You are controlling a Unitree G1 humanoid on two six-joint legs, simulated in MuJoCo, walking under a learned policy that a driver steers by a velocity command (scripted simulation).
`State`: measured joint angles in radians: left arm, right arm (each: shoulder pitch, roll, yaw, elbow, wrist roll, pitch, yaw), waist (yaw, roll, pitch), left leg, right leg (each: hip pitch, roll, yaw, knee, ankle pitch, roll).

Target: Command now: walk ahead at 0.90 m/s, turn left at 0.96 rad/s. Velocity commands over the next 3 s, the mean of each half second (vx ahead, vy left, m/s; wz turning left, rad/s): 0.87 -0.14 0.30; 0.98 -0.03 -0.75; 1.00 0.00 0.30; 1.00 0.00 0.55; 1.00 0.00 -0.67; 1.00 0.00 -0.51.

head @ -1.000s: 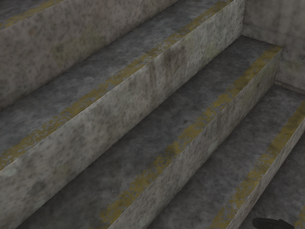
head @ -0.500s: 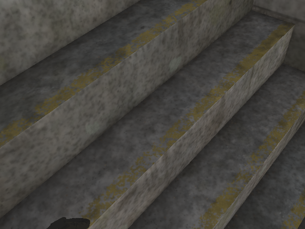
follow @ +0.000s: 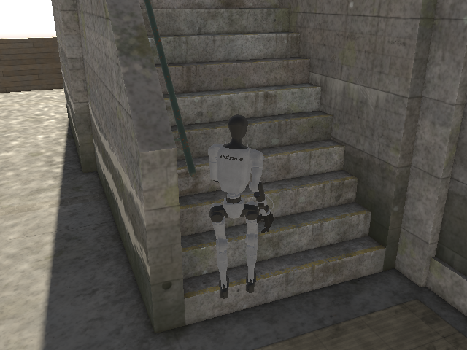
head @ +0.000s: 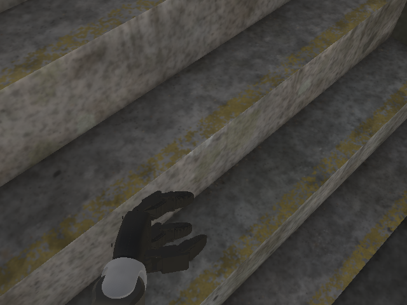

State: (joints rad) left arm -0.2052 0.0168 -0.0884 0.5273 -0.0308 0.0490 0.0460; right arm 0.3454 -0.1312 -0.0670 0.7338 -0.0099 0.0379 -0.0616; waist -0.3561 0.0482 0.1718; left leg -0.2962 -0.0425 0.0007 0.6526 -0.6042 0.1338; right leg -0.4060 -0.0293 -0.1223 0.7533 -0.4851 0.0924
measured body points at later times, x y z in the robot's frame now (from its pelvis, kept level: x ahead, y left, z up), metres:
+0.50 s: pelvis -0.30 -0.05 -0.25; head -0.33 -0.01 +0.19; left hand -0.37 +0.13 -0.41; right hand -0.01 -0.11 -0.29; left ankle -0.35 +0.08 -0.94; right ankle -0.31 -0.14 -0.93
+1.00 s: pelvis -0.32 -0.13 -0.19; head -0.30 -0.17 +0.25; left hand -0.21 +0.12 -0.29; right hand -0.13 -0.38 -0.28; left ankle -0.25 +0.02 -0.88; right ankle -0.33 -0.18 -0.94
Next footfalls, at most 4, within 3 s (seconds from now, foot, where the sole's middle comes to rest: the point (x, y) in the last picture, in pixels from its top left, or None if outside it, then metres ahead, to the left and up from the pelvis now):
0.26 right None -0.28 -0.13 -0.98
0.44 left None -0.31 0.10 -0.98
0.78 right None -0.29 -0.19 -0.98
1.30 left None -0.12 -0.08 -0.98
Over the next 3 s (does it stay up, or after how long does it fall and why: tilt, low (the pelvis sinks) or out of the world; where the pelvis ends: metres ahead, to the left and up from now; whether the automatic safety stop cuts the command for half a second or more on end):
stays up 0.45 -0.24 0.22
